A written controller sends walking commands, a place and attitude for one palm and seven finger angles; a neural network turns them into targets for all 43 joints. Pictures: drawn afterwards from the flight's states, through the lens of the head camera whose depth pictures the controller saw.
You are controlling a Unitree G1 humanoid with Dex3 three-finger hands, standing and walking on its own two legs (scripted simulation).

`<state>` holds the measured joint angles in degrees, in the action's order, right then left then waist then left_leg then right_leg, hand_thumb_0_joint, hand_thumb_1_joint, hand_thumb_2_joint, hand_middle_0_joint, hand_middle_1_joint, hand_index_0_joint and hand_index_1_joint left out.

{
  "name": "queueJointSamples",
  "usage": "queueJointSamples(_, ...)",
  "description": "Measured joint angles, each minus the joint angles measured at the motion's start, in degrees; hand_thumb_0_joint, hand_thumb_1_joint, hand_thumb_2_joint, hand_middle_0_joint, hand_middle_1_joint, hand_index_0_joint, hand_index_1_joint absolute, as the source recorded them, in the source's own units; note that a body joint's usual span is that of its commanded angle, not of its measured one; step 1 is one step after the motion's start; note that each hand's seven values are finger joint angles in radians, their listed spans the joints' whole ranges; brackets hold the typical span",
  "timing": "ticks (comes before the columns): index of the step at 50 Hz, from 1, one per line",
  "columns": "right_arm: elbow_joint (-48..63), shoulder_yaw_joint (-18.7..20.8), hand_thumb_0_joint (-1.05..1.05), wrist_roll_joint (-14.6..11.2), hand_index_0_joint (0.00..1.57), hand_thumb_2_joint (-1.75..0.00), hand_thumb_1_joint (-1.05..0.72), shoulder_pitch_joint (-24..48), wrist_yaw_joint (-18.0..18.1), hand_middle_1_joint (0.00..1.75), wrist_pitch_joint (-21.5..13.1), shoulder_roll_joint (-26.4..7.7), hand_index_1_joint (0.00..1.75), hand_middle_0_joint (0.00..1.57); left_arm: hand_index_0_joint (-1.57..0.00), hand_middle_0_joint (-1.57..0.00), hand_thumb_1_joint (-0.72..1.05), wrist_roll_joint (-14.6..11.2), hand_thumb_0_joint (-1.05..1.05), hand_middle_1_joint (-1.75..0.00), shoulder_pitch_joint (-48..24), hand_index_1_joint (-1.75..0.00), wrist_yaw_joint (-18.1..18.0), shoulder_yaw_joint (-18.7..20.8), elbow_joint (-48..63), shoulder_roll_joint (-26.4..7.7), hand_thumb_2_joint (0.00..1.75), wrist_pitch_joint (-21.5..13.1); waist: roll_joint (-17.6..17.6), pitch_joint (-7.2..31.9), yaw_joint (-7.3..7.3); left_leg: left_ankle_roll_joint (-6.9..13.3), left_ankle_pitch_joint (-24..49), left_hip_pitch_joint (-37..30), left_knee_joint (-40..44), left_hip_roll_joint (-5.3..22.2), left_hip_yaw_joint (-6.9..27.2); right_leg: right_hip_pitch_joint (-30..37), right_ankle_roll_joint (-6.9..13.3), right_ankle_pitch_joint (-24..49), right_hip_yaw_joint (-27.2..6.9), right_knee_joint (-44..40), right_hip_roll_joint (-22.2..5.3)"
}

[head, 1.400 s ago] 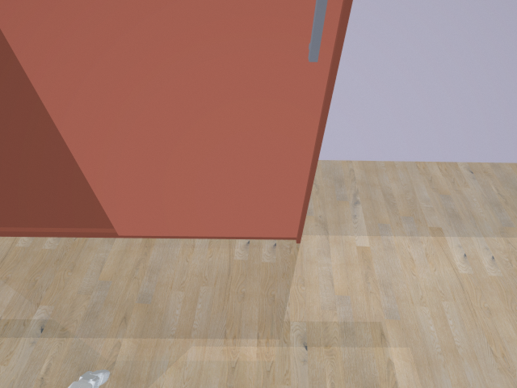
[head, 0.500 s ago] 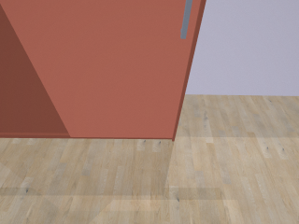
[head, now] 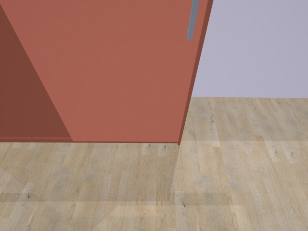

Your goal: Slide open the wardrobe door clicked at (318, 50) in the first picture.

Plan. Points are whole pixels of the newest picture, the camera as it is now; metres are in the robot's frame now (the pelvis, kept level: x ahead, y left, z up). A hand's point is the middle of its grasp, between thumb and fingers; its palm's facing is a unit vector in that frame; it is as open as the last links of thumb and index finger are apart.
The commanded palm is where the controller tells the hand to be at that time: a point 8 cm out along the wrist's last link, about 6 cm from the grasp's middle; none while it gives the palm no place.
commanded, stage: look at it before walking up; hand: right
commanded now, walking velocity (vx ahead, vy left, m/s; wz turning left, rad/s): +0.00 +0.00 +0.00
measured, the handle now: (193, 5) +0.84 -0.09 +0.24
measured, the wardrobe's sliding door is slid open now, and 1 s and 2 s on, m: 0.00 0.00 0.00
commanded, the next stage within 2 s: take the last steps up to it in 0.04 s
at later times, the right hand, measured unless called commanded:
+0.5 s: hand out of the picture +0.03 -0.19 -0.19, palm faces +0.03 +0.98 -0.17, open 7.4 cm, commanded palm none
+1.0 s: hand (203, 184) +0.32 -0.16 -0.19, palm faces -0.04 +0.97 -0.22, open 7.3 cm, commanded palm none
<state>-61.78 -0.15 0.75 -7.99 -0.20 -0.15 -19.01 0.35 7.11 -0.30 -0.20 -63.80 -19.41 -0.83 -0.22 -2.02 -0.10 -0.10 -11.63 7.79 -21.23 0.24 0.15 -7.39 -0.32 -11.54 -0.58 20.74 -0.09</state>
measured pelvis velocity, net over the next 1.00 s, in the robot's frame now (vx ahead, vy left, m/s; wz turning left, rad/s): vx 0.22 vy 0.03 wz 0.05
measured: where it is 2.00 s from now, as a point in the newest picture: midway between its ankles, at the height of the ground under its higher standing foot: (145, 223)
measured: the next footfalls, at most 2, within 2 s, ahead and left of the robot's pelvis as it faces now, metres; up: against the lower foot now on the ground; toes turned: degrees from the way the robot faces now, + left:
left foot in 0.86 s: +0.33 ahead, +0.12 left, +0.00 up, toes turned +11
right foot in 1.28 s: +0.42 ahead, -0.09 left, +0.00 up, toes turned -6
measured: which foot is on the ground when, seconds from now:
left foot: down 0.00-0.54, up 0.56-0.84, down 0.86-1.00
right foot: down 0.00-0.86, up 0.88-1.00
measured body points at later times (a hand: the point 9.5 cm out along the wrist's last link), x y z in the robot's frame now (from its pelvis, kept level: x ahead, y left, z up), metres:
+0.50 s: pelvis +0.06 -0.01 -0.02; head +0.05 -0.02 +0.43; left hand +0.04 +0.24 -0.17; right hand +0.03 -0.25 -0.18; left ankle +0.00 +0.12 -0.75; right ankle +0.00 -0.12 -0.75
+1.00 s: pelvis +0.22 +0.03 -0.02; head +0.25 +0.03 +0.42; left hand +0.13 +0.24 -0.18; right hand +0.32 -0.21 -0.17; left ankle +0.29 +0.11 -0.75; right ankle +0.13 -0.10 -0.65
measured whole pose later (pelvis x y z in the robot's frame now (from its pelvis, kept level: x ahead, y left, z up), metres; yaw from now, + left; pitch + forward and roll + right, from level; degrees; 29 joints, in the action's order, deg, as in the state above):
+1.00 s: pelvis +0.22 +0.03 -0.02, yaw +3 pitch -2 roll +1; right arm -56.7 3.6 1.2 -9.5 0.7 -2.7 -10.8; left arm 1.0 22.7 -1.1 2.6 -66.4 -7.9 -0.8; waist -1.1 -5.7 -2.3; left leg 4.5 -12.5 20.0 -34.1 -0.2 -9.6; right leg -20.6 2.3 -23.1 2.0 72.1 -4.5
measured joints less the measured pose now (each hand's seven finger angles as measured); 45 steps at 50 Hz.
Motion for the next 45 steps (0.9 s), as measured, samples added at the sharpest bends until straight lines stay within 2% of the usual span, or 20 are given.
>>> queueJointSamples(12, -0.2, 0.04, 0.0, 0.02, 0.2, -0.89, -0.9, -0.62, 0.46, 0.3, 0.28, 0.46, 0.3, 0.21, -0.2, -0.21, 0.9, 0.24, 0.0, -0.3, 0.32, -0.3, -0.2, -0.19, -0.11, 0.56, 0.9, 0.33, 0.03, 0.6, 0.16, 0.0, -0.22, -0.21, 0.02, -0.11, -0.1, 0.07, -0.16, -0.32, -0.09, 0.23, -0.13)
queueJointSamples(17, 0.0, 0.23, 0.0, 0.53, 0.2, -0.89, -0.9, -4.53, -0.12, 0.3, 1.1, 2.83, 0.3, 0.2, -0.2, -0.2, 0.9, 0.83, 0.0, -0.3, 3.7, -0.3, 0.15, -0.34, 0.14, 3.02, 0.9, 0.95, 0.13, 2.56, 0.46, 0.38, -3.91, 1.27, -4.07, -0.44, 0.48, -1.35, 0.19, -4.9, 0.54, 4.79, -0.41)
queueJointSamples(23, -0.51, 0.83, 0.0, 0.52, 0.2, -0.89, -0.9, -10.9, -0.66, 0.3, 0.3, 6.82, 0.3, 0.2, -0.2, -0.2, 0.9, 0.68, 0.0, -0.3, 9.61, -0.3, 0.19, -0.16, -0.23, 6.2, 0.9, 0.32, -0.54, 2.96, 0.48, 0.31, -8.5, 1.71, -8.72, -1.4, 0.23, -3.46, 0.56, -10.68, 0.4, 12.96, -1.39)
queueJointSamples(26, -1.43, 1.49, 0.0, 0.48, 0.2, -0.89, -0.9, -14.03, -0.38, 0.3, -0.23, 8.3, 0.3, 0.21, -0.2, -0.2, 0.9, 0.44, 0.0, -0.3, 11.91, -0.3, -0.07, 0.12, -0.88, 7.93, 0.9, -0.32, 0.62, 2.89, 0.46, -0.16, -11.27, 1.25, -10.92, -0.76, 0.62, -2.52, 0.88, -13.59, 2.53, 14.41, -1.36)
queueJointSamples(28, -2.42, 1.75, 0.0, 0.4, 0.2, -0.89, -0.9, -15.45, -0.21, 0.3, 0.21, 9.06, 0.3, 0.21, -0.2, -0.2, 0.9, 0.66, 0.0, -0.3, 12.91, -0.3, -0.4, 0.41, -0.9, 9.09, 0.9, -1.78, 1.9, 2.37, 0.36, 0.93, -13.4, 3.95, -18.8, -0.05, 1.14, -0.59, 1.56, -14.32, 4.26, 13.45, -0.62)
queueJointSamples(31, -3.29, 1.94, 0.0, 0.59, 0.2, -0.89, -0.9, -14.78, -0.16, 0.3, 1.04, 9.8, 0.3, 0.21, -0.2, -0.2, 0.9, 0.99, 0.0, -0.3, 15.65, -0.3, -1.56, 0.32, -0.61, 10.8, 0.9, -3.58, 1.9, 0.93, -1.15, 2.13, -16.12, 11.45, -36.27, -0.08, -1.03, 3.06, 2.0, -14.3, 5.08, 10.12, -0.68)
queueJointSamples(33, -2.6, 2.4, 0.01, 0.67, 0.2, -0.89, -0.9, -12.86, -0.56, 0.3, 1.15, 9.7, 0.3, 0.21, -0.2, -0.2, 0.9, 1.06, 0.0, -0.3, 17.92, -0.3, -1.94, 0.2, -1.16, 12.09, 0.9, -3.93, 1.94, -0.03, -1.72, 2.14, -14.64, 16.13, -40.87, 0.78, -2.87, 5.68, 1.84, -13.5, 5.09, 6.76, -0.7)
queueJointSamples(35, -1.07, 2.74, 0.01, 0.64, 0.2, -0.89, -0.91, -10.23, -1.03, 0.3, 1.17, 9.62, 0.3, 0.2, -0.2, -0.2, 0.9, 0.99, 0.0, -0.3, 20.0, -0.3, -2.15, 0.13, -2.27, 13.12, 0.9, -3.94, 1.75, -0.98, -1.75, 1.91, -11.3, 20.07, -39.86, 1.97, -4.38, 8.39, 1.57, -12.59, 5.3, 3.05, -0.71)
queueJointSamples(37, 0.57, 3.15, 0.01, 0.79, 0.2, -0.89, -0.92, -7.19, -0.86, 0.3, 1.19, 9.12, 0.3, 0.21, -0.2, -0.2, 0.9, 0.99, 0.0, -0.3, 21.61, -0.3, -2.21, 0.11, -3.4, 13.9, 0.9, -3.71, 1.36, -2.17, -1.87, 1.95, -7.53, 22.25, -33.52, 2.82, -5.68, 10.96, 1.21, -11.98, 5.46, -0.15, -0.81)
queueJointSamples(41, 4.0, 3.82, 0.02, 0.38, 0.2, -0.89, -0.94, -2.03, -1.15, 0.3, -0.08, 7.69, 0.3, 0.2, -0.2, -0.21, 0.9, 0.71, 0.0, -0.3, 23.49, -0.3, -1.98, 0.42, -5.59, 14.27, 0.9, -2.94, -0.02, -4.56, -2.13, 3.55, -1.86, 21.61, -19.73, 1.99, -7.37, 14.76, 0.0, -13.98, 5.86, -1.32, -1.69)
queueJointSamples(43, 5.53, 4.0, 0.01, 0.59, 0.2, -0.89, -0.94, -0.83, -1.06, 0.3, -1.53, 7.06, 0.3, 0.2, -0.2, -0.21, 0.9, 0.44, 0.0, -0.3, 24.33, -0.3, -1.72, 0.79, -6.52, 14.15, 0.9, -2.37, -0.34, -4.95, -1.83, 4.61, 0.65, 18.02, -14.38, 1.0, -8.0, 14.03, -0.06, -17.56, 5.9, 5.38, -2.45)
queueJointSamples(44, 5.98, 4.16, 0.01, 0.79, 0.2, -0.89, -0.93, -0.41, -0.81, 0.3, -2.51, 6.83, 0.3, 0.2, -0.2, -0.21, 0.9, 0.14, 0.0, -0.3, 24.19, -0.3, -1.46, 0.98, -6.88, 14.06, 0.9, -1.98, -0.33, -5.08, -1.44, 4.99, 2.87, 17.39, -14.53, 0.95, -8.31, 11.25, 0.46, -19.03, 5.9, 13.4, -3.02)
queueJointSamples(45, 6.24, 4.28, 0.01, 0.7, 0.2, -0.89, -0.93, -0.05, -0.48, 0.3, -3.22, 6.81, 0.3, 0.2, -0.2, -0.21, 0.9, -0.12, 0.0, -0.3, 23.23, -0.3, -1.3, 1.24, -6.86, 13.79, 0.9, -1.42, -0.54, -5.41, -1.41, 5.13, 1.94, 17.44, -16.59, 0.82, -8.71, 6.83, 1.19, -19.48, 4.59, 24.55, -3.27)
